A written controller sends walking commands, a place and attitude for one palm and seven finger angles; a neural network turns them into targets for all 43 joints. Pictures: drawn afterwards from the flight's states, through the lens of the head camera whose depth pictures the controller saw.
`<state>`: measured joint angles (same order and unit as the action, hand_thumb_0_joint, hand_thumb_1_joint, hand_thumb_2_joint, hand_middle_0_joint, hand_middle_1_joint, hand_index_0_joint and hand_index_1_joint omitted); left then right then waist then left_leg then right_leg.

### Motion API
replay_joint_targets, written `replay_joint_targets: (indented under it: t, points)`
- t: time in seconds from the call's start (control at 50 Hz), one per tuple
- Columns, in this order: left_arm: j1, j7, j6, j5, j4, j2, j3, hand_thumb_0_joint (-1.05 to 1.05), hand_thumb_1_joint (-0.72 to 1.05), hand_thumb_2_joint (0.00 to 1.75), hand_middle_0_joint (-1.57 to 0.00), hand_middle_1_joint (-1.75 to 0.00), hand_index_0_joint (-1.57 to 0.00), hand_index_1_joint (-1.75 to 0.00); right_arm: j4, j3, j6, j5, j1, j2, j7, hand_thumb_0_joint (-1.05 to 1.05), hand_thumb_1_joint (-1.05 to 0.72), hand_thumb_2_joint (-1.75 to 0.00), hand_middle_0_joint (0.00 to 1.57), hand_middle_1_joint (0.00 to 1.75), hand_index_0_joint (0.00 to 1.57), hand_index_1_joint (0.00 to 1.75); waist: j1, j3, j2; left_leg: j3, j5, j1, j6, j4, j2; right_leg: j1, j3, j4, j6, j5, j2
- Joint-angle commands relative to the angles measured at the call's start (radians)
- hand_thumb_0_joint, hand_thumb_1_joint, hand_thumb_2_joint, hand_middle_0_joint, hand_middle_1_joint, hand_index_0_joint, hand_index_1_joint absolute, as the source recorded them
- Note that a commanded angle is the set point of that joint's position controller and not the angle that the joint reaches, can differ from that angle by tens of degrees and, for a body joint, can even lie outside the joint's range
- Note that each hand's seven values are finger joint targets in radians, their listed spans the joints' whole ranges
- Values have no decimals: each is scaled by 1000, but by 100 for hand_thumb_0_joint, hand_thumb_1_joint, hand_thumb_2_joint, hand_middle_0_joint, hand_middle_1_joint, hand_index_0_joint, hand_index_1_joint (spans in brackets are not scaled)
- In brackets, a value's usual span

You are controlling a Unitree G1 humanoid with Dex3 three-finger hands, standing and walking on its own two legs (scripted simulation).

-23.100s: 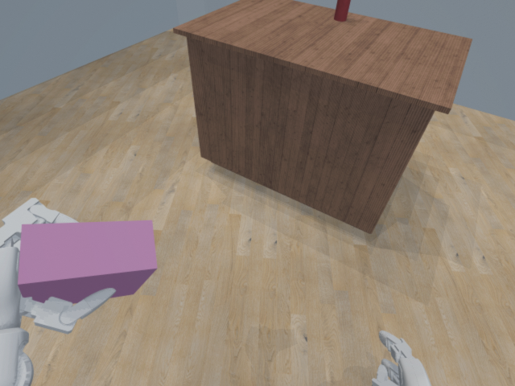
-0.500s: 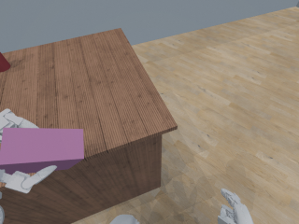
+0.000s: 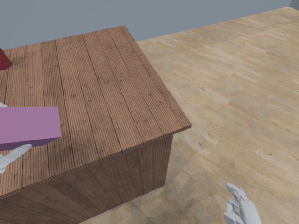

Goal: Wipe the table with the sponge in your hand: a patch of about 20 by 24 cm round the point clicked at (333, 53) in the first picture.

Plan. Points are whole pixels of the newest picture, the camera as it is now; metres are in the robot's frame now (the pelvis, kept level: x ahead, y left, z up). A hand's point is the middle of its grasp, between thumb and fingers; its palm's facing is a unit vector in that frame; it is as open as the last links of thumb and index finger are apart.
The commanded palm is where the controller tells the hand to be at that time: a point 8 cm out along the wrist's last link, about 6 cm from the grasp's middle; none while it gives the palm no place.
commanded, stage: come to a stop and stand still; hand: left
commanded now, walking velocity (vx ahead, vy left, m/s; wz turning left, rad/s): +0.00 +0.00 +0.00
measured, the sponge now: (27, 130) +0.25 +0.26 +0.18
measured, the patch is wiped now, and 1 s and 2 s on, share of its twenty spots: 0.00 0.00 0.00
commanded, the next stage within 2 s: look again from close up in 0.62 s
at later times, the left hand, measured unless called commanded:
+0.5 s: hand out of the picture +0.22 +0.33 +0.17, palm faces +0.34 -0.83 -0.45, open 10.0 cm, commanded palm +0.16 +0.36 +0.19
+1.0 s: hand out of the picture +0.20 +0.31 +0.16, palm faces +0.36 -0.85 -0.38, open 10.0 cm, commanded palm +0.15 +0.34 +0.19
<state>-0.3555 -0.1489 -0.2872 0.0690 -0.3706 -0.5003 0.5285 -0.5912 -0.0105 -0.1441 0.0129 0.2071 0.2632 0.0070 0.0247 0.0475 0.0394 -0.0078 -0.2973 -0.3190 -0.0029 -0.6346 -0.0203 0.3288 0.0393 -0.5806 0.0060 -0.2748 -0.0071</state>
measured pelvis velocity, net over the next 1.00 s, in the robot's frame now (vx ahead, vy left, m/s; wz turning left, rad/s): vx -0.02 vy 0.07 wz -0.03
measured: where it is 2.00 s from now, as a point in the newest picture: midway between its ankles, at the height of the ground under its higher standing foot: outside the picture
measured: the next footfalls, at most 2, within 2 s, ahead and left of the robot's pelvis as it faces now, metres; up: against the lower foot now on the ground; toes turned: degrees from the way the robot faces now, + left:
none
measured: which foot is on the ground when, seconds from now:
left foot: down 0.00-1.00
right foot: down 0.00-1.00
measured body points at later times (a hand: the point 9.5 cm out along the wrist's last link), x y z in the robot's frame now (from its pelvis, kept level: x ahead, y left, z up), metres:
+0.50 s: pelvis -0.01 +0.08 +0.01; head +0.02 +0.10 +0.46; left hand +0.19 +0.37 +0.20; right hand +0.17 -0.14 -0.07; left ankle -0.01 +0.12 -0.73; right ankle -0.02 -0.07 -0.73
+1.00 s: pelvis -0.02 +0.07 +0.01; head -0.02 +0.08 +0.46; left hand +0.17 +0.35 +0.18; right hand +0.14 -0.16 -0.07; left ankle -0.01 +0.12 -0.73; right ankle -0.02 -0.07 -0.73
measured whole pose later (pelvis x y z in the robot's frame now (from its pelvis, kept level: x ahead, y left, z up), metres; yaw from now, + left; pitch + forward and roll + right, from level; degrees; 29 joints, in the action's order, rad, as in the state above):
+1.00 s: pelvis -0.02 +0.07 +0.01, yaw -1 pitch -1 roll -2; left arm -0.47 -0.12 -0.17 0.03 -0.43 -0.35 0.34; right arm -0.59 0.01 -0.08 0.01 0.21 0.20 -0.01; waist 0.00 0.01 0.02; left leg -0.06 -0.25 -0.23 -0.09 -0.49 0.04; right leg 0.18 0.05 -0.40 -0.02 -0.20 0.00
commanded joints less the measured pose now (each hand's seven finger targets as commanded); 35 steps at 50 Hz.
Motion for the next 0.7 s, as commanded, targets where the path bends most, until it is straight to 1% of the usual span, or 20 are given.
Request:
replay_joint_targets:
  t: [0.0,0.02,0.06,0.08,0.1,0.16,0.18,0.2,0.26,0.32,0.34,0.36,0.4,0.48,0.5,0.56,0.58,0.6,0.66,0.68]
  points:
    - [-28,18,9,-16,-234,46,-150,0,10,130,-120,-160,-120,-160,131,-54,-71,17,-73,115,-3,0,-90,-90,20,30,20,30,-14,-123,-64,78,222,139,-31,190,-75,-60,-54,117,-26,126,-48]
    - [8,17,21,-34,-249,33,-142,0,10,130,-120,-160,-120,-160,145,-53,-70,16,-79,124,-9,0,-90,-90,20,30,20,30,-12,-98,-60,99,201,92,-32,221,-88,-84,-38,114,-36,103,-22]
    - [109,8,26,-59,-334,-23,-95,0,10,130,-120,-160,-120,-160,156,-42,-63,7,-111,109,-18,0,-90,-90,20,30,20,30,-14,-88,12,112,259,69,-35,257,-88,-120,-4,73,-44,156,-10]
    - [181,-4,20,-64,-401,-127,-18,0,10,130,-120,-160,-120,-160,154,-36,-58,1,-130,114,-25,0,-90,-90,20,30,20,30,-11,-93,71,133,241,72,-39,285,-106,-119,2,35,-48,124,-4]
    - [181,-1,18,-64,-409,-77,-41,0,10,130,-120,-160,-120,-160,165,-34,-61,-4,-127,90,-27,0,-90,-90,20,30,20,30,-8,-104,117,144,238,85,-42,297,-112,-114,12,26,-43,90,-1]
    - [155,-10,32,-65,-491,-106,-16,0,10,130,-120,-160,-120,-160,178,-34,-73,-13,-102,71,-21,0,-90,-90,20,30,20,30,5,-135,282,134,308,121,-31,302,-114,-104,12,-19,-37,-6,11]
    - [130,-14,37,-65,-494,-135,16,0,10,130,-120,-160,-120,-160,167,-36,-74,-17,-99,73,-19,0,-90,-90,20,30,20,30,5,-155,284,138,320,140,-26,299,-120,-85,14,-51,-36,-35,14]
    - [113,-12,34,-61,-498,-88,-15,0,10,130,-120,-160,-120,-160,169,-32,-73,-18,-98,60,-14,0,-90,-90,20,30,20,30,3,-160,273,134,368,167,-25,279,-121,-69,11,-37,-29,-49,11]
    - [42,-6,29,-55,-468,-58,-29,0,10,130,-120,-160,-120,-160,164,-32,-65,-17,-80,69,1,0,-90,-90,20,30,20,30,-10,-187,219,118,565,220,-29,178,-121,-104,18,127,-16,2,10]
    - [-41,6,37,-51,-368,-22,-37,0,10,130,-120,-160,-120,-160,154,-37,-31,-12,-66,83,13,0,-90,-90,20,30,20,30,-27,-215,60,113,608,168,6,122,-104,-218,-2,195,4,278,-15]
    - [-92,13,47,-39,-307,10,-46,0,10,130,-120,-160,-120,-160,153,-46,-20,-2,-61,85,12,0,-90,-90,20,30,20,30,-29,-224,-46,98,555,151,7,122,-96,-236,-8,164,4,315,-19]
    - [-138,19,57,-30,-261,23,-48,0,10,130,-120,-160,-120,-160,156,-51,-7,3,-60,91,9,0,-90,-90,20,30,20,30,-29,-222,-95,98,513,137,11,141,-94,-234,-13,146,6,313,-25]
    - [-215,24,73,-21,-191,44,-56,0,10,130,-120,-160,-120,-160,159,-49,25,5,-64,86,4,0,-90,-90,20,30,20,30,-28,-207,-73,101,496,160,26,194,-104,-181,-1,132,-8,244,-18]
    - [-42,20,70,-32,-323,-40,-31,0,10,130,-120,-160,-120,-160,176,-41,36,1,-110,79,-15,0,-90,-90,20,30,20,30,-27,-160,27,132,404,188,18,270,-131,-99,0,102,-29,63,-3]
    - [-21,22,67,-31,-334,-11,-63,0,10,130,-120,-160,-120,-160,175,-37,34,-6,-106,71,-19,0,-90,-90,20,30,20,30,-27,-155,42,147,386,186,14,278,-136,-94,-2,105,-28,35,-4]
    - [84,13,69,-43,-426,-31,-92,0,10,130,-120,-160,-120,-160,185,-34,7,-7,-115,70,-24,0,-90,-90,20,30,20,30,-18,-146,92,155,266,153,1,299,-136,-137,-15,128,-27,32,-11]
    - [122,3,71,-51,-468,-63,-75,0,10,130,-120,-160,-120,-160,182,-32,-1,-4,-125,74,-27,0,-90,-90,20,30,20,30,-14,-144,147,143,208,138,-2,308,-133,-147,-20,118,-23,47,-10]
    - [122,1,69,-50,-470,-19,-110,0,10,130,-120,-160,-120,-160,182,-28,-9,-8,-116,69,-27,0,-90,-90,20,30,20,30,-14,-137,155,158,145,111,-1,324,-127,-167,-19,118,-20,53,-6]
    - [95,-11,63,-54,-463,-32,-95,0,10,130,-120,-160,-120,-160,177,-35,-31,-7,-99,75,-25,0,-90,-90,20,30,20,30,-8,-148,161,161,112,89,0,323,-117,-213,-22,141,-13,93,-7]
    - [74,-18,66,-56,-435,-61,-58,0,10,130,-120,-160,-120,-160,170,-37,-30,-3,-104,76,-27,0,-90,-90,20,30,20,30,-7,-151,139,146,108,92,3,314,-114,-212,-23,149,-11,100,-9]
